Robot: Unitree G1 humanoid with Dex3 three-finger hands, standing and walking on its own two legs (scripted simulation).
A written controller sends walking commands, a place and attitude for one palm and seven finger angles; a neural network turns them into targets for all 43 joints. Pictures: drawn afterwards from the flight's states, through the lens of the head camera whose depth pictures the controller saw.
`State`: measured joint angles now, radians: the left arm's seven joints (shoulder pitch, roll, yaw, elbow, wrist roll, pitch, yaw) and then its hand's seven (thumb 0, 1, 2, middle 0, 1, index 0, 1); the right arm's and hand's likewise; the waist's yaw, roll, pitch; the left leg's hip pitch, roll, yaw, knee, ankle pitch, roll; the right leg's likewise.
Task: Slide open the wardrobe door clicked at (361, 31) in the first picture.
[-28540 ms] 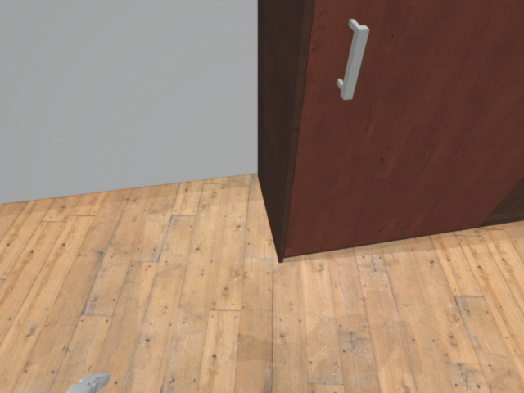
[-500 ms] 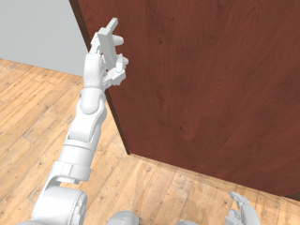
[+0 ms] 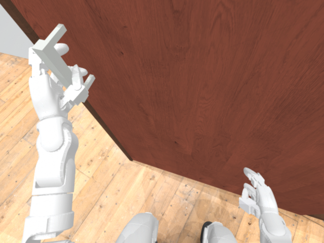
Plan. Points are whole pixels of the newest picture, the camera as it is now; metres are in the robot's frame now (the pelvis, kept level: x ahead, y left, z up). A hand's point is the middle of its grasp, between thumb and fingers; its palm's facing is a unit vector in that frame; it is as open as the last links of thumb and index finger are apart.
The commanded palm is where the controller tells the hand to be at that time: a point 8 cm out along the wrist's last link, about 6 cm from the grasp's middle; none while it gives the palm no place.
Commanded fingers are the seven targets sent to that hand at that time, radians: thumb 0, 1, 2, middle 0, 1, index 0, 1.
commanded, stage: step sideways, sliding the door along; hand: left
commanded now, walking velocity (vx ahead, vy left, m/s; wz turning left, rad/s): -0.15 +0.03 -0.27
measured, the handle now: (71, 67) +0.41 +0.24 +0.16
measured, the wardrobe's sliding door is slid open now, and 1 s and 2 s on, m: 0.01 0.10 0.18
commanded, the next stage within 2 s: none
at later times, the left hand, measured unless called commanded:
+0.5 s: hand (105, 95) +0.35 +0.15 +0.16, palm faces +0.24 -0.97 +0.02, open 6.5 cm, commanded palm +0.31 +0.13 +0.15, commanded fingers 0.00 0.90 0.90 -0.45 -1.40 -0.45 -1.40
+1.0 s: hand (115, 101) +0.34 +0.13 +0.16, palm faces +0.06 -1.00 -0.07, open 6.4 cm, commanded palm +0.31 +0.14 +0.15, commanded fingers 0.00 0.90 0.90 -0.45 -1.40 -0.45 -1.40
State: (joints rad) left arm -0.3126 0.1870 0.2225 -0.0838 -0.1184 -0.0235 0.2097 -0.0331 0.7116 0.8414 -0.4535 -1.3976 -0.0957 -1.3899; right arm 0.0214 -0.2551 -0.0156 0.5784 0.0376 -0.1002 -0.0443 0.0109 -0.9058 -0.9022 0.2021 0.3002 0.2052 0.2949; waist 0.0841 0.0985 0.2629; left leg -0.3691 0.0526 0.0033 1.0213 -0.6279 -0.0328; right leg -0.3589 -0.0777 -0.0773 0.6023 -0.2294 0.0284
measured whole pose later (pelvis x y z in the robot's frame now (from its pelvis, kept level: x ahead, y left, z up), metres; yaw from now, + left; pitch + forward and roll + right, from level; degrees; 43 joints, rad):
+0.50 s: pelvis +0.08 +0.01 +0.00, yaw -3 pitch -3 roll -2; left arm 0.17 0.07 -0.03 -0.49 -0.04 -0.07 0.20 0.01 0.76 0.82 -0.42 -1.40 -0.14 -1.34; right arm 0.22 -0.14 0.07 0.48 -0.01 -0.16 0.02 0.01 -0.90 -0.90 0.20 0.30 0.25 0.32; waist 0.12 0.05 0.19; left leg -0.06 0.08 0.22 0.66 -0.45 0.00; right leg -0.32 0.01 -0.16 0.64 -0.19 0.00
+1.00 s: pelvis +0.01 +0.03 +0.00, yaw -14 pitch -3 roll -3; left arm 0.03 0.16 0.08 -0.31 -0.06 -0.06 0.18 0.00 0.78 0.84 -0.41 -1.40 -0.12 -1.36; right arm 0.15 -0.16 0.02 0.55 0.00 -0.09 0.02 0.01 -0.91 -0.90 0.20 0.30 0.21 0.30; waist 0.06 0.07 0.16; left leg -0.34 0.24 0.06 0.53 -0.13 -0.09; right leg -0.37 -0.01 -0.04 0.94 -0.45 0.03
